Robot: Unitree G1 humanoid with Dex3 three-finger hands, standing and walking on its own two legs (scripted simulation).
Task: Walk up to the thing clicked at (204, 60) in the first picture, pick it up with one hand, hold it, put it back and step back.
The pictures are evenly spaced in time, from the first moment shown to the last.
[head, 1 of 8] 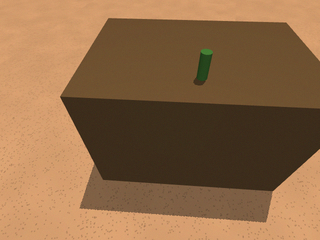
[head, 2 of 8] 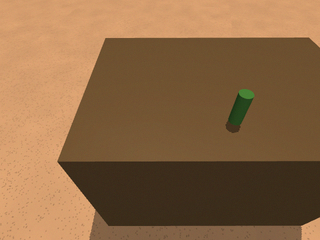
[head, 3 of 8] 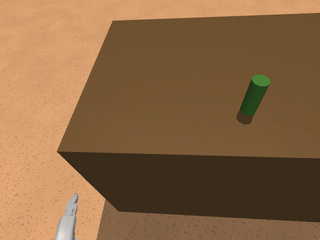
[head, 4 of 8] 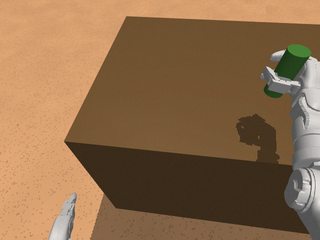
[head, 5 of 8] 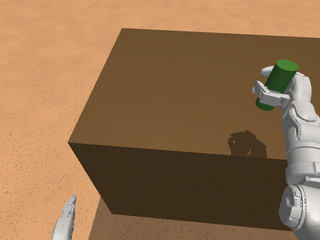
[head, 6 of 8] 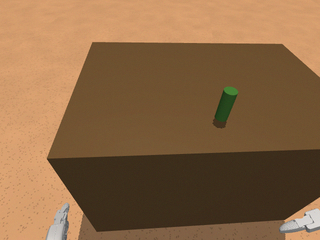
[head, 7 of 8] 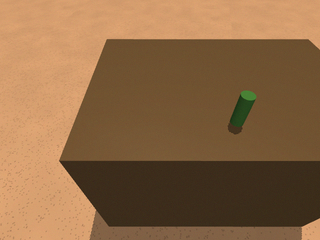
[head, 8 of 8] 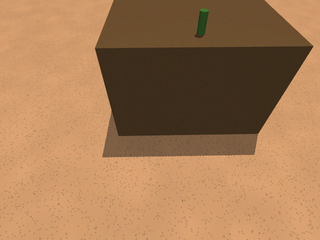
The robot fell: no
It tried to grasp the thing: yes
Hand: right
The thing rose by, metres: 0.25
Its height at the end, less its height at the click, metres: +0.00
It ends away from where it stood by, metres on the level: 0.01
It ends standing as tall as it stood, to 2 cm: yes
